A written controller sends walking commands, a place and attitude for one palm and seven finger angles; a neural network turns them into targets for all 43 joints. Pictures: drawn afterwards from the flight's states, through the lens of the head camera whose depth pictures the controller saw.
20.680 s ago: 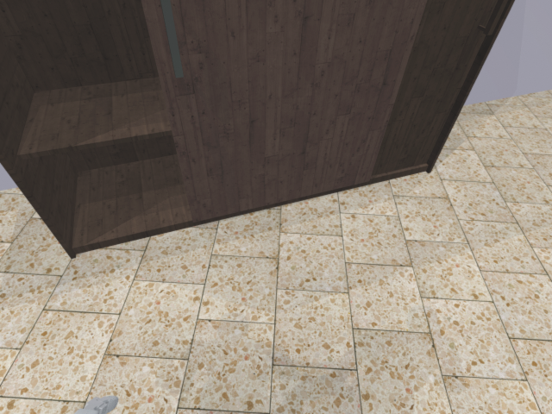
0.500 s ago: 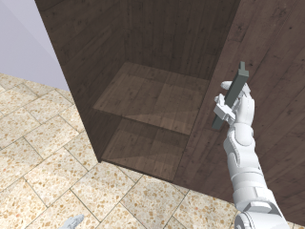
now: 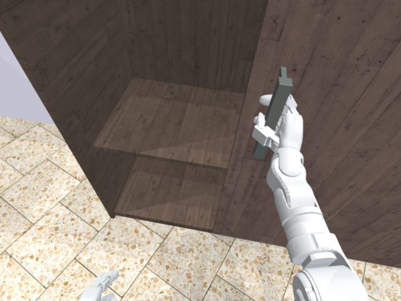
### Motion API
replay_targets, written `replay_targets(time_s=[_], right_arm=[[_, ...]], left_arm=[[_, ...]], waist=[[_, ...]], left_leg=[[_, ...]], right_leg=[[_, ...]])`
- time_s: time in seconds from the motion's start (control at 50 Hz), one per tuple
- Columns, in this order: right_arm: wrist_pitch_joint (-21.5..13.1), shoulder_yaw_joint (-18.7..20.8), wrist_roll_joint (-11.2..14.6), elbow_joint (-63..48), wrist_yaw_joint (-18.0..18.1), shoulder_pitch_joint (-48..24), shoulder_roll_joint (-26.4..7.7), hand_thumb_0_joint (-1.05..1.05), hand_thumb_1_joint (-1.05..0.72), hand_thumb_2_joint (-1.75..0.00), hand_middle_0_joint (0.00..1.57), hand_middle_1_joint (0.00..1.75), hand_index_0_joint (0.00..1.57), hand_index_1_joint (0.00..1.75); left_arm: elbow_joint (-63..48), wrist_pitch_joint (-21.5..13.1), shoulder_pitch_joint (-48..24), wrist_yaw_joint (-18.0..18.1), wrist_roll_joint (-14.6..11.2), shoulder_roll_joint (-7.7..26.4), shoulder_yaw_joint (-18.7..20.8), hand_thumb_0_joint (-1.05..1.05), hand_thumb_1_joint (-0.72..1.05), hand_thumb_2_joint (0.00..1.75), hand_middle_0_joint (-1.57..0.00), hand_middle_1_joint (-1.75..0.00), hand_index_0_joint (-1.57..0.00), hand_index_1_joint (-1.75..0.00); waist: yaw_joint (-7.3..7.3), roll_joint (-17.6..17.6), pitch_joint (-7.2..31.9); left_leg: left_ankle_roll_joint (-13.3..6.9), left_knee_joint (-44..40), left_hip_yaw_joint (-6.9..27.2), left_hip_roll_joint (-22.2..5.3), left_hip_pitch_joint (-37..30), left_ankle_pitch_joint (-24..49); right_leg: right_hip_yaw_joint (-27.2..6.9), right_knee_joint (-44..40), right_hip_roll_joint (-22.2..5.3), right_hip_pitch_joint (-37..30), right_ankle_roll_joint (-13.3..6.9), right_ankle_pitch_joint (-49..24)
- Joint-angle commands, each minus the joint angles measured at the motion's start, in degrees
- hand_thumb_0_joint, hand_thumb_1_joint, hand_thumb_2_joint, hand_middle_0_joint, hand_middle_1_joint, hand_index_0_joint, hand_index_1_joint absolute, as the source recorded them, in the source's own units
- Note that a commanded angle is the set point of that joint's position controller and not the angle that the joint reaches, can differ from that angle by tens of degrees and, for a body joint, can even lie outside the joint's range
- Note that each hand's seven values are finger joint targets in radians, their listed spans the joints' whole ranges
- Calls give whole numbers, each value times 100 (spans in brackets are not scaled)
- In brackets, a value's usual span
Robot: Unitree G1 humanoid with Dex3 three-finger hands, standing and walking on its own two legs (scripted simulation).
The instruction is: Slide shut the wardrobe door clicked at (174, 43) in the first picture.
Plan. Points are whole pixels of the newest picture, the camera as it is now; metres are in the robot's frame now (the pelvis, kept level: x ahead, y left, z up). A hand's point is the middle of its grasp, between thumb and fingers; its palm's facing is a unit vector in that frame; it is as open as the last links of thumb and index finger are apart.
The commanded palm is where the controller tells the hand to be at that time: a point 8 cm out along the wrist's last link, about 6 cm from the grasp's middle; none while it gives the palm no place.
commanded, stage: tug the door sideways, standing still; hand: right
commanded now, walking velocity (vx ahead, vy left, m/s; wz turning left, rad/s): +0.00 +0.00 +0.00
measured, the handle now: (269, 116) +0.48 -0.11 +0.12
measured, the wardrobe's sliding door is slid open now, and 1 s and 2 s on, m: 0.51 0.51 0.48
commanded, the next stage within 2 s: step sideways, sliding the door along in 0.52 s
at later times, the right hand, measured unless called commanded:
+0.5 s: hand (257, 129) +0.43 -0.08 +0.12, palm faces +0.17 +0.98 -0.04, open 6.0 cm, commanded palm +0.40 -0.07 +0.12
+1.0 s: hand (261, 130) +0.43 -0.08 +0.12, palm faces +0.05 +0.99 -0.15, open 6.2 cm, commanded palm +0.42 -0.09 +0.12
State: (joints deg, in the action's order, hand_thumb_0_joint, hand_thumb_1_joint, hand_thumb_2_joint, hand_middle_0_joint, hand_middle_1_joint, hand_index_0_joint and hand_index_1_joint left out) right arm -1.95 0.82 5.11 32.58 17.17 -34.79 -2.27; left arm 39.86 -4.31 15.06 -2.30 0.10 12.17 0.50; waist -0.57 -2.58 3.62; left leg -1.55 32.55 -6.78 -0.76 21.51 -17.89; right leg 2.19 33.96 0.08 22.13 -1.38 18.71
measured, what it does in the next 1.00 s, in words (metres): stands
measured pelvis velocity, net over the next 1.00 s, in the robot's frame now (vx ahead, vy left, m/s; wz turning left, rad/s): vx -0.01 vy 0.02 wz -0.02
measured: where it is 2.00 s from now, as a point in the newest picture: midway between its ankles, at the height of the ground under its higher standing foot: outside the picture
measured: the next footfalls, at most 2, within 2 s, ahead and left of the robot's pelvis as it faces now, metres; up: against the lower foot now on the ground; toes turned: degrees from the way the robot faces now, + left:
left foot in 1.28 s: +0.19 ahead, +0.25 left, +0.00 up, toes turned -12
right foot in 1.68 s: +0.07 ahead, +0.00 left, +0.00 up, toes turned -24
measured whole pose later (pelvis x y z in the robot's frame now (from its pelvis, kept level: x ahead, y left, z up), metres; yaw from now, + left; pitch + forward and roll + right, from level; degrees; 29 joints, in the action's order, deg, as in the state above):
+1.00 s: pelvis -0.01 +0.02 +0.00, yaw -1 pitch +0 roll +0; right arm -7.6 -1.3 5.5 41.2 6.3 -41.5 -9.6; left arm 41.6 -2.2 12.7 4.2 -2.0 11.5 -1.4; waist 1.4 -3.5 -6.5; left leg -3.8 33.5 -6.0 2.0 14.1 -19.3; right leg 0.6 35.7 -1.3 15.4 -0.2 19.9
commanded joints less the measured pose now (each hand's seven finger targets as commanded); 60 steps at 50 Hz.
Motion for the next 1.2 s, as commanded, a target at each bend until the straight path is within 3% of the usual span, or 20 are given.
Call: replay_targets(time_s=[0.0, 0.06, 0.14, 0.58, 0.6, 0.62, 0.66, 0.68, 0.72, 0.76, 0.82, 0.86, 0.9, 0.92, 0.98, 1.02, 1.06, 1.1, 1.14, 1.18], right_arm=[[-696, -1059, -134, -1140, -374, -3329, 774, 0, -90, -90, 45, 140, 45, 140], [-886, -1236, -174, -971, -356, -3719, 982, 0, -90, -90, 45, 140, 45, 140], [-1063, -1355, -152, -488, -304, -3978, 1150, 0, -90, -90, 45, 140, 45, 140], [-1701, -1162, 6, 362, -364, -4604, 1025, 0, -90, -90, 45, 140, 45, 140], [-1722, -957, 5, 210, -330, -4968, 705, 0, -90, -90, 45, 140, 45, 140], [-1683, 1068, -469, -113, -486, -4946, -2805, 0, -90, -90, 45, 140, 45, 140], [-1585, 281, -309, -226, -832, -4928, -1747, 0, -90, -90, 45, 140, 45, 140], [-1546, -411, -274, -491, -1049, -4867, -910, 0, -90, -90, 45, 140, 45, 140], [-1407, -434, -207, -207, -1197, -4352, -910, 0, -90, -90, 45, 140, 45, 140], [-1299, -435, -173, -194, -1236, -4091, -940, 0, -90, -90, 45, 140, 45, 140], [-1193, -441, -152, -320, -1288, -4100, -942, 0, -90, -90, 45, 140, 45, 140], [-1126, -351, -180, -443, -1280, -4026, -1029, 0, -90, -90, 45, 140, 45, 140], [-1043, -543, -186, -642, -1326, -4070, -858, 0, -90, -90, 45, 140, 45, 140], [-1004, -649, -229, -723, -1369, -3991, -710, 0, -90, -90, 45, 140, 45, 140], [-874, -884, -220, -923, -1470, -3920, -465, 0, -90, -90, 45, 140, 45, 140], [-807, -1187, -204, -1039, -1532, -3931, -123, 0, -90, -90, 45, 140, 45, 140], [-825, -1400, -165, -1188, -1594, -3918, 117, 0, -90, -90, 45, 140, 45, 140], [-861, -1877, -42, -1265, -1655, -4146, 622, 0, -90, -90, 45, 140, 45, 140], [-709, -1748, -79, -1080, -1615, -3813, 514, 0, -90, -90, 45, 140, 45, 140], [-718, -1717, -82, -1144, -1579, -3921, 512, 0, -90, -90, 45, 140, 45, 140]], left_arm=[[-399, -262, 327, 19, -33, 706, 219, 0, 90, 90, -20, -30, -20, -30], [-310, -341, 377, -15, -26, 681, 214, 0, 90, 90, -20, -30, -20, -30], [-212, -471, 491, -59, 8, 728, 210, 0, 90, 90, -20, -30, -20, -30], [-20, -923, 693, -99, 38, 867, 178, 0, 90, 90, -20, -30, -20, -30], [8, -916, 684, -70, 21, 918, 182, 0, 90, 90, -20, -30, -20, -30], [-89, -516, 536, 216, -195, 1110, 328, 0, 90, 90, -20, -30, -20, -30], [-333, -324, 76, 446, -278, 788, 217, 0, 90, 90, -20, -30, -20, -30], [-515, -315, -188, 487, -313, 593, 97, 0, 90, 90, -20, -30, -20, -30], [-511, -272, -291, 606, -307, 718, 103, 0, 90, 90, -20, -30, -20, -30], [-506, -218, -254, 689, -292, 773, 97, 0, 90, 90, -20, -30, -20, -30], [-503, -151, -315, 766, -227, 725, 52, 0, 90, 90, -20, -30, -20, -30], [-480, -85, -342, 771, -190, 716, 49, 0, 90, 90, -20, -30, -20, -30], [-537, -50, -441, 763, -204, 677, 46, 0, 90, 90, -20, -30, -20, -30], [-530, -27, -426, 745, -186, 677, 40, 0, 90, 90, -20, -30, -20, -30], [-529, 31, -372, 721, -240, 615, 71, 0, 90, 90, -20, -30, -20, -30], [-540, 46, -492, 704, -246, 574, 47, 0, 90, 90, -20, -30, -20, -30], [-538, 71, -484, 660, -220, 656, 105, 0, 90, 90, -20, -30, -20, -30], [-528, 71, -512, 555, -194, 484, 43, 0, 90, 90, -20, -30, -20, -30], [-532, 134, -636, 555, -235, 472, 27, 0, 90, 90, -20, -30, -20, -30], [-627, 182, -646, 527, -234, 478, 46, 0, 90, 90, -20, -30, -20, -30]], waist=[[-615, 330, 1995], [-693, 13, 1994], [-790, 365, 1891], [-817, 411, 1928], [-858, 375, 1984], [-141, 881, 2126], [-327, 947, 1864], [-373, 572, 1862], [-328, -249, 1385], [-284, -607, 1106], [-245, -222, 984], [-207, 109, 982], [-183, 304, 1148], [-209, 271, 1208], [-286, 1204, 1436], [-339, 996, 1466], [-417, -178, 1555], [-424, -1170, 1277], [-294, -260, 1023], [-257, 127, 1241]], left_leg=[[11, -85, 396, 170, -29, 2417], [9, -55, 383, 190, 278, 2040], [12, -61, 344, 219, 446, 1665], [17, -81, 386, 217, 544, 1283], [29, -118, 420, 209, 524, 1322], [324, -434, 1049, -369, -536, 1097], [288, -555, 909, -481, -1119, 1200], [251, -436, 790, -446, -999, 1169], [94, -134, 650, -316, -374, 421], [46, 345, 565, -127, 205, -54], [12, 610, 592, 12, 546, -441], [-20, 331, 644, 2, 422, -374], [-67, -210, 651, -71, -206, 659], [-76, -511, 689, -125, -622, 1316], [-103, -685, 982, -643, -1668, 3340], [73, -366, 785, -651, -1711, 4169], [327, 642, 578, -266, -446, 2928], [203, 2357, 974, -68, 1420, -762], [-81, 2311, 1334, -288, 1733, -1252], [-113, 953, 1251, -319, 561, -1061]], right_leg=[[-519, 8, -173, -1585, 165, -2940], [-586, 20, -188, -1694, 199, -2672], [-675, -18, -176, -1474, 163, -2131], [-587, -80, -61, -1199, 107, -1417], [-577, -72, -56, -1232, 88, -1434], [-319, -199, -421, -923, -190, -887], [-181, -418, -387, -897, -235, -601], [-257, -497, -476, -1141, -260, -659], [-676, -662, -764, -1425, -367, -408], [-1428, -987, -1162, -1821, -554, -156], [-2115, -1003, -1608, -2510, -811, -1447], [-1982, -732, -1660, -2757, -819, -2515], [-1423, -264, -1385, -2510, -622, -3139], [-1093, -49, -1188, -2294, -471, -3128], [-283, 488, -659, -1686, -181, -2711], [-225, 258, -585, -1805, -199, -2682], [-1036, -247, -1169, -2833, -601, -3570], [-2632, -819, -2209, -4038, -1275, -4514], [-2289, -483, -2310, -4138, -1205, -4371], [-1735, -110, -2069, -3443, -924, -3914]])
